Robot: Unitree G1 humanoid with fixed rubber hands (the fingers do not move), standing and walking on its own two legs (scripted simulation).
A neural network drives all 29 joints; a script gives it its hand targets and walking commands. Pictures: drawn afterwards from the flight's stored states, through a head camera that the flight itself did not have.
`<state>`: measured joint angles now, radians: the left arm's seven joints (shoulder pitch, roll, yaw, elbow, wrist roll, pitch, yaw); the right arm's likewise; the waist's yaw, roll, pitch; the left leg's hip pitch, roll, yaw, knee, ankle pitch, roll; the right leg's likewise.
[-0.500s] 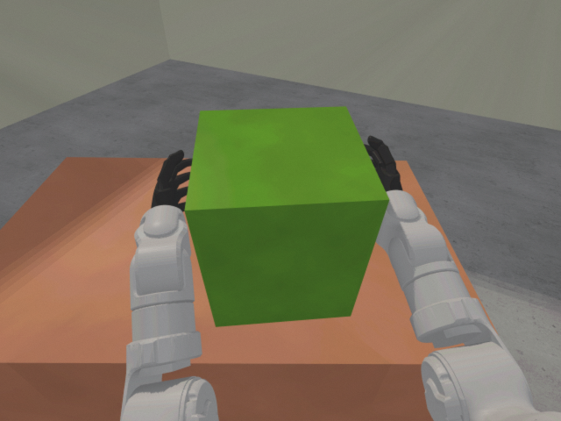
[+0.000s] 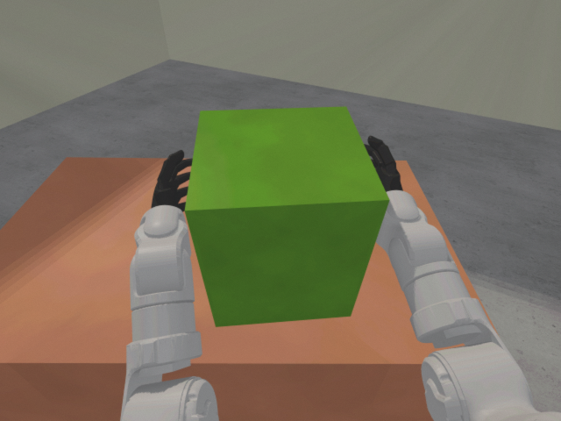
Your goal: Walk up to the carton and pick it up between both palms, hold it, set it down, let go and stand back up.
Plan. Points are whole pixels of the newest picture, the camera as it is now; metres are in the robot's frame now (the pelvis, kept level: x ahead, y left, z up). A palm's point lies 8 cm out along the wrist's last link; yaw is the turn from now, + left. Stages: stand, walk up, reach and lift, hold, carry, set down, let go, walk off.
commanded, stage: hold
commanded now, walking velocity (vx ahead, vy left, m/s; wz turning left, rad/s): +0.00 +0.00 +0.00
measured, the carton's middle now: (279, 219) +0.36 +0.01 +0.14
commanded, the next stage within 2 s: none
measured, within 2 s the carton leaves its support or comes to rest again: neither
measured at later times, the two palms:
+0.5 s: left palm (169, 208) +0.35 +0.16 +0.18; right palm (385, 192) +0.36 -0.14 +0.19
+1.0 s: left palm (169, 209) +0.34 +0.16 +0.18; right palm (385, 192) +0.36 -0.14 +0.19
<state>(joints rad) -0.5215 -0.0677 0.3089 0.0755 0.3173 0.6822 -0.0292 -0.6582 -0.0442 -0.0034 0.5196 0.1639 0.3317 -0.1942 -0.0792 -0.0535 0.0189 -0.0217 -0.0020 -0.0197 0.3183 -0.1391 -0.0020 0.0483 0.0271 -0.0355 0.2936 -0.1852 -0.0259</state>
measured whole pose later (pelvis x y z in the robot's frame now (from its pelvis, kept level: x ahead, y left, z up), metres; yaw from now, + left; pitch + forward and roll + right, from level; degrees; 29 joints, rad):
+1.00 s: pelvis +0.00 +0.00 +0.00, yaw +0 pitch -9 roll +0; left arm -0.52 -0.07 0.31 0.07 0.32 0.69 -0.03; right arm -0.65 -0.04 0.00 0.52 0.16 0.33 -0.20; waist -0.08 -0.05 0.02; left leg -0.02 0.00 -0.02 0.32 -0.14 0.00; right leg 0.05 0.03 -0.04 0.29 -0.19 -0.03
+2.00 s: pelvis +0.00 +0.00 +0.00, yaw +0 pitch -9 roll +0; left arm -0.52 -0.07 0.31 0.07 0.32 0.69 -0.03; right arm -0.65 -0.04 0.00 0.52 0.16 0.32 -0.19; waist -0.08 -0.05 0.02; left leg -0.02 0.00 -0.02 0.31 -0.14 0.00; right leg 0.05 0.03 -0.03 0.29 -0.18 -0.03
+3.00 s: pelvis +0.00 +0.00 +0.00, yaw +0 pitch -9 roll +0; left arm -0.52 -0.07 0.31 0.07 0.32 0.69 -0.03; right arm -0.66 -0.04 0.00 0.52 0.16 0.32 -0.19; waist -0.08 -0.05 0.02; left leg -0.02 0.00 -0.02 0.31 -0.14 0.00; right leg 0.05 0.03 -0.03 0.29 -0.18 -0.03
